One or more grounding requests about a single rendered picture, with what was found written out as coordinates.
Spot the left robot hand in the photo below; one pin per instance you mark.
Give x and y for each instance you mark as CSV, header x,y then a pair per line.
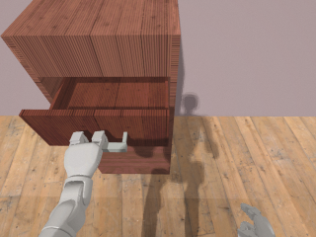
x,y
83,159

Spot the drawer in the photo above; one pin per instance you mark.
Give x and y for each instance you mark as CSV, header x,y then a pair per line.
x,y
138,105

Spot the handle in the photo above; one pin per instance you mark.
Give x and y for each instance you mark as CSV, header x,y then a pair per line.
x,y
115,146

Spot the right robot hand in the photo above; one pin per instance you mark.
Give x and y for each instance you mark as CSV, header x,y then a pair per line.
x,y
261,227

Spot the left robot forearm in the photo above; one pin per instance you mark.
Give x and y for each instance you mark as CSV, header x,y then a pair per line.
x,y
69,216

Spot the cabinet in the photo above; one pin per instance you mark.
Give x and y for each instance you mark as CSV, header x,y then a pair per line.
x,y
53,39

